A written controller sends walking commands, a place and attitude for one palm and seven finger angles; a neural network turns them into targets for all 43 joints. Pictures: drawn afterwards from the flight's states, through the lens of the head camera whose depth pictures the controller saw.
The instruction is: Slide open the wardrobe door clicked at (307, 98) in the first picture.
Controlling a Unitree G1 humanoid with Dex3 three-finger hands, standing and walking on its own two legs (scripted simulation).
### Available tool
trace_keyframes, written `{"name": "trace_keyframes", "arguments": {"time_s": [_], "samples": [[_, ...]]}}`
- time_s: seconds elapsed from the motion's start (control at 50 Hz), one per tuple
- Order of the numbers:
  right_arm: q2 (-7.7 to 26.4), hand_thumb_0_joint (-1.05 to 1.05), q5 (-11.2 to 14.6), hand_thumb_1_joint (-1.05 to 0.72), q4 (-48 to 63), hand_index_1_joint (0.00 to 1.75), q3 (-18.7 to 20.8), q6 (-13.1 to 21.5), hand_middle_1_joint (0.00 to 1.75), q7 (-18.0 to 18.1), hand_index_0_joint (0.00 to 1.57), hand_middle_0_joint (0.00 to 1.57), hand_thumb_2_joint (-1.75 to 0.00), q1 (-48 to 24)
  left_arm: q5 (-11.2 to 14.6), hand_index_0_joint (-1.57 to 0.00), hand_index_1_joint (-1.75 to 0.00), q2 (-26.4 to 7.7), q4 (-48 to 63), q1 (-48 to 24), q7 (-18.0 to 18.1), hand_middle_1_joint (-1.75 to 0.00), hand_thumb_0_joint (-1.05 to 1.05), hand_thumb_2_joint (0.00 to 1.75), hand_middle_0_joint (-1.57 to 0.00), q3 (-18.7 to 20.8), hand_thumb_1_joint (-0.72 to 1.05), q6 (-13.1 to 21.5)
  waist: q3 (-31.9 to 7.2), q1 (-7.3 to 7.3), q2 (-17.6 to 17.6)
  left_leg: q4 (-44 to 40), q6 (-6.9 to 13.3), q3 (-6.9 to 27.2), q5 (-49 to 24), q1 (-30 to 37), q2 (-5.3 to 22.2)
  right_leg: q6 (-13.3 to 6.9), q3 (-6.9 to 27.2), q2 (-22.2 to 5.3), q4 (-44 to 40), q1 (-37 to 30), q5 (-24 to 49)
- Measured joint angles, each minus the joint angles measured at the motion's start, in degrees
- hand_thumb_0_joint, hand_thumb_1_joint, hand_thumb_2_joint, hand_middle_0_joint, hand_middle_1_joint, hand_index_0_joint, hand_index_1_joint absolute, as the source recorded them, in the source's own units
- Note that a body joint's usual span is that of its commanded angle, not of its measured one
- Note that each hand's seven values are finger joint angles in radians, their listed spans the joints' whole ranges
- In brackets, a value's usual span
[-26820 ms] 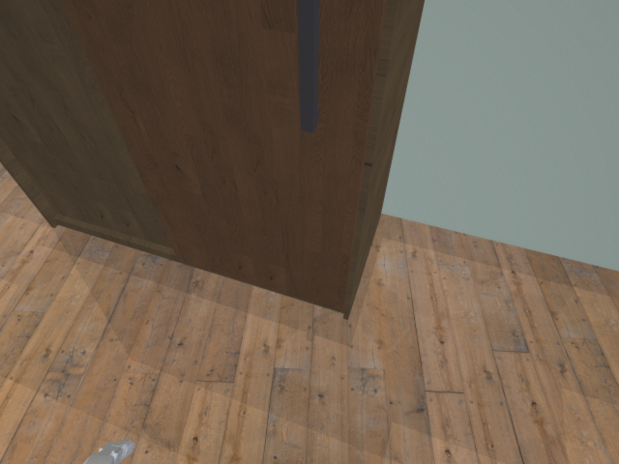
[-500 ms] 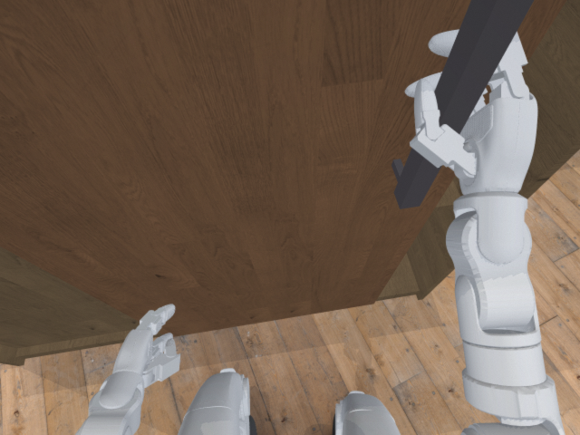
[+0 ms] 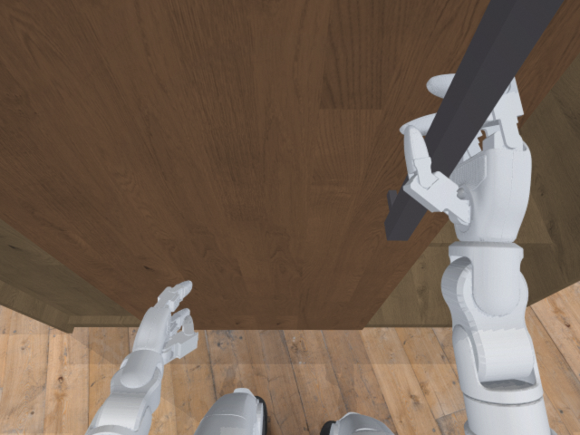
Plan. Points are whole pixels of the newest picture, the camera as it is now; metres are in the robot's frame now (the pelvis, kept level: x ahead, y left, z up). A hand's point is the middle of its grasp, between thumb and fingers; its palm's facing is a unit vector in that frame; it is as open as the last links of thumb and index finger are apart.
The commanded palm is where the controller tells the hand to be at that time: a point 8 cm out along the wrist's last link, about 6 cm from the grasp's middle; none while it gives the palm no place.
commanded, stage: step sideways, sliding the door along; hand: right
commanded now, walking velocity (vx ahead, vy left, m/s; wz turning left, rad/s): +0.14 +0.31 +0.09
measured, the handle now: (439, 125) +0.38 -0.11 +0.23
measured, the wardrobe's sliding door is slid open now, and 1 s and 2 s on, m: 0.37 0.44 0.43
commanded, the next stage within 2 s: stop walking and hold the door there in 0.50 s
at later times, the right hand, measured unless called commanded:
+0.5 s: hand (332, 162) +0.34 -0.01 +0.21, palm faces +0.27 +0.96 -0.01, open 6.5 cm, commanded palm +0.30 +0.01 +0.22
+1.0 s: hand (339, 161) +0.34 -0.02 +0.21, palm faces +0.50 +0.83 -0.26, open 6.3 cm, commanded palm +0.30 -0.06 +0.19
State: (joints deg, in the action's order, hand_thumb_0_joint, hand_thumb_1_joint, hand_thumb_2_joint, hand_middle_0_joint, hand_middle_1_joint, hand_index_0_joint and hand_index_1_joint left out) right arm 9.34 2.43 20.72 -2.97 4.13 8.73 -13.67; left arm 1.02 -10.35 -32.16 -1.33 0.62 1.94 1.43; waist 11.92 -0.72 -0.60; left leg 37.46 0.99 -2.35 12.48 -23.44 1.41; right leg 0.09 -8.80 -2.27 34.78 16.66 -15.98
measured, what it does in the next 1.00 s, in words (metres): steps to the left: left foot, then right foot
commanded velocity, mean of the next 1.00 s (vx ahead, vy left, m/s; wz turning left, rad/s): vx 0.10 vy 0.07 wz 0.01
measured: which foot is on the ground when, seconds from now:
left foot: down 0.00-0.00, up 0.02-0.28, down 0.30-0.46, up 0.48-0.78, down 0.80-1.00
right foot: down 0.00-0.30, up 0.32-0.46, down 0.48-0.80, up 0.82-1.00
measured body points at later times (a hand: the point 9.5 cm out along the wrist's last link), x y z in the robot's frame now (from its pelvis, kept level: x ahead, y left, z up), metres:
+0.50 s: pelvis -0.04 +0.16 -0.01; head +0.02 +0.15 +0.44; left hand +0.13 +0.40 -0.11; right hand +0.32 -0.06 +0.21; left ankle -0.05 +0.28 -0.70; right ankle +0.00 +0.05 -0.73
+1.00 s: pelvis -0.02 +0.27 +0.01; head +0.01 +0.29 +0.46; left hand +0.14 +0.55 -0.08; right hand +0.31 -0.06 +0.22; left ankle +0.02 +0.42 -0.72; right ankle +0.01 +0.16 -0.70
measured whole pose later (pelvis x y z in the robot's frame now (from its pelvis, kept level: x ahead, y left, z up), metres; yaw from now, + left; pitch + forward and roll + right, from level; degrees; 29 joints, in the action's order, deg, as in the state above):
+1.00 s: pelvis -0.02 +0.27 +0.01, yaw +3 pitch -2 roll -1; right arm 26.5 3.0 -14.8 25.5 8.7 6.3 -16.7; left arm 2.3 -18.1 -40.3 6.7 4.9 2.1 2.3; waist 6.0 0.0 1.6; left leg 28.2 -3.1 -0.1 10.8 -15.1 5.1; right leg 0.3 -3.3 0.7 39.3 18.0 -24.0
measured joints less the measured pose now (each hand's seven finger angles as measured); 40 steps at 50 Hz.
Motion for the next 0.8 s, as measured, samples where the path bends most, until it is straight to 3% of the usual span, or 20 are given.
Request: {"name": "trace_keyframes", "arguments": {"time_s": [0.04,0.08,0.12,0.2,0.26,0.3,0.32,0.36,0.4,0.44,0.48,0.5,0.56,0.62,0.66,0.74,0.8], "samples": [[1.58,-0.08,0.15,-0.63,-2.00,1.22,0.04,0.67,1.41,-1.34,0.19,0.40,-0.70,-0.51,-0.50,-0.20,-0.30,0.73,0.12,1.03,-0.38,-0.29,0.01,0.90,-0.20,0.55,0.91,-1.10,0.26,-0.42,-0.86,9.82,-0.80,1.14,8.47,-2.71,-1.61,-1.06,-1.08,-1.45,0.33,-1.06,0.14],[2.32,-0.07,0.50,-0.62,-4.13,1.22,0.12,1.11,1.40,-2.28,0.19,0.39,-0.69,-0.56,-0.74,-0.20,-0.30,0.84,-0.30,2.61,-1.00,-0.29,0.01,0.90,-0.20,0.29,0.91,-1.59,-0.16,0.22,0.21,19.26,-1.38,1.34,11.15,-4.90,-3.32,-0.16,-0.14,-3.82,-0.51,-1.75,-0.45],[2.49,-0.05,0.86,-0.61,-6.04,1.24,0.07,0.96,1.40,-2.85,0.20,0.38,-0.69,-0.86,-0.58,-0.20,-0.30,0.59,-0.96,4.31,-1.41,-0.29,0.01,0.90,-0.20,-0.02,0.91,-2.10,-0.68,-0.02,1.75,22.03,-1.74,0.88,10.82,-5.30,-3.40,1.29,0.64,-6.48,-2.51,-2.51,0.69],[2.40,-0.02,1.93,-0.60,-9.71,1.30,0.59,0.86,1.40,-3.39,0.22,0.39,-0.73,-2.19,0.07,-0.20,-0.30,0.15,-1.91,7.58,-1.87,-0.29,0.01,0.90,-0.20,-0.34,0.91,-2.83,-2.13,-1.44,4.66,13.28,-2.14,0.18,10.08,-0.74,-1.43,4.20,1.77,-11.73,-4.42,-2.38,2.87],[2.72,-0.01,2.99,-0.62,-12.34,1.33,4.05,0.91,1.40,-2.13,0.22,0.41,-0.78,-4.14,0.87,-0.20,-0.30,0.45,-1.92,9.59,-1.89,-0.30,0.01,0.90,-0.20,-0.77,0.90,-2.52,-3.12,-2.06,5.18,2.45,-2.32,-0.01,8.44,5.80,-0.49,6.06,3.70,-14.53,-1.61,0.28,2.53],[3.90,-0.01,3.08,-0.67,-14.50,1.34,7.14,0.34,1.40,-1.42,0.21,0.42,-0.81,-7.06,1.66,-0.20,-0.30,0.76,-2.10,10.37,-1.80,-0.30,0.01,0.90,-0.20,-1.37,0.90,-1.91,-3.85,-2.27,3.88,-4.98,-3.24,-0.17,5.58,9.98,0.08,5.13,5.50,-15.08,3.56,3.86,0.59],[3.38,-0.01,2.66,-0.68,-15.56,1.33,8.87,0.24,1.41,-1.01,0.22,0.44,-0.82,-8.30,1.95,-0.20,-0.30,-0.06,-2.82,9.70,-1.55,-0.30,0.01,0.90,-0.20,-1.29,0.90,-1.61,-2.89,-1.65,5.52,-3.61,-3.52,-1.47,6.30,9.74,-1.20,3.75,8.18,-15.41,7.13,5.70,-2.99],[2.83,-0.03,2.19,-0.65,-17.29,1.31,10.26,-0.79,1.41,0.19,0.24,0.45,-0.82,-10.20,2.02,-0.20,-0.30,-1.30,-4.87,8.83,-0.74,-0.30,0.01,0.90,-0.20,-0.54,0.90,-1.28,-1.61,-1.44,5.67,-1.14,-2.44,-2.46,7.05,8.93,-1.08,2.09,10.93,-10.70,17.09,8.68,-12.05],[2.02,-0.03,2.14,-0.64,-17.79,1.30,10.30,-1.80,1.41,1.81,0.28,0.46,-0.82,-11.17,1.91,-0.20,-0.30,-2.26,-6.13,8.66,-0.02,-0.30,0.01,0.90,-0.20,-0.10,0.91,-1.30,-1.08,-2.45,3.90,-1.48,-1.29,-1.93,6.39,8.79,-0.13,1.04,9.38,-5.27,22.07,9.31,-14.98],[1.40,-0.02,1.36,-0.63,-18.41,1.29,10.31,-2.02,1.41,2.45,0.31,0.46,-0.82,-11.98,1.85,-0.20,-0.30,-2.92,-5.98,9.34,0.05,-0.29,0.01,0.90,-0.20,0.08,0.91,-1.63,-1.52,-2.84,2.14,-1.62,-0.65,-2.05,6.02,8.40,0.53,0.34,5.73,-1.74,12.27,6.07,-8.68],[1.75,-0.02,1.14,-0.63,-18.77,1.26,10.06,-2.89,1.41,2.24,0.32,0.46,-0.82,-13.34,1.61,-0.20,-0.30,-3.60,-4.63,10.24,-0.29,-0.29,0.01,0.90,-0.20,0.98,0.91,-1.58,-2.38,-3.27,2.33,4.43,0.21,-2.46,8.14,5.64,-0.65,-1.51,3.86,-1.77,2.55,2.40,2.08],[2.56,-0.02,1.50,-0.63,-19.69,1.25,9.96,-2.76,1.41,1.99,0.32,0.46,-0.81,-14.62,1.80,-0.20,-0.30,-3.10,-4.42,9.68,-0.49,-0.29,0.01,0.90,-0.20,1.56,0.91,-1.83,-1.22,-3.69,1.39,10.42,0.62,-0.95,10.84,4.07,-1.11,-1.66,3.86,-1.83,3.74,2.26,1.83],[4.59,-0.03,1.53,-0.62,-21.38,1.24,10.80,-2.45,1.41,1.19,0.32,0.46,-0.81,-15.84,1.80,-0.19,-0.30,-1.47,-4.00,7.98,-1.43,-0.29,0.01,0.90,-0.20,1.16,0.91,-2.45,0.51,-4.04,0.09,26.55,0.49,1.71,12.86,-1.17,-2.94,-0.09,5.10,-3.28,3.05,0.78,-0.50],[5.44,-0.04,1.12,-0.61,-21.95,1.26,11.45,-2.37,1.41,0.89,0.33,0.46,-0.81,-16.21,1.70,-0.19,-0.30,-0.30,-3.17,7.33,-2.00,-0.29,0.01,0.90,-0.20,0.32,0.91,-2.14,0.94,-5.19,0.81,31.90,-0.19,1.09,10.24,-4.95,-2.28,1.66,6.88,-6.17,-1.23,-0.53,1.61],[8.68,-0.06,1.12,-0.61,-23.42,1.28,13.22,0.12,1.41,-1.12,0.35,0.46,-0.81,-14.51,1.47,-0.20,-0.30,0.38,-3.03,6.17,-1.74,-0.29,0.01,0.90,-0.20,-1.03,0.91,-2.75,0.16,-5.06,1.53,29.13,-0.93,0.48,10.11,-5.89,-1.39,2.59,7.24,-8.50,-3.74,-1.22,2.92],[13.95,-0.10,2.36,-0.60,-26.49,1.32,16.85,1.89,1.41,-2.41,0.35,0.47,-0.80,-11.11,1.73,-0.20,-0.30,0.53,-1.21,6.47,-0.48,-0.30,0.01,0.90,-0.20,-2.61,0.90,-1.86,-1.68,-5.20,3.99,8.62,-1.77,-1.33,8.73,0.04,-0.16,4.49,7.41,-12.42,-3.46,-1.75,2.08],[18.46,-0.15,2.33,-0.57,-30.92,1.32,20.61,1.90,1.41,-3.69,0.34,0.47,-0.79,-10.67,1.97,-0.20,-0.30,0.35,-1.21,7.03,0.24,-0.30,0.01,0.90,-0.20,-3.93,0.90,-0.14,-3.65,-4.01,2.04,-6.30,-1.85,0.11,-1.28,7.10,1.48,4.47,7.60,-11.42,3.41,0.22,-2.27]]}}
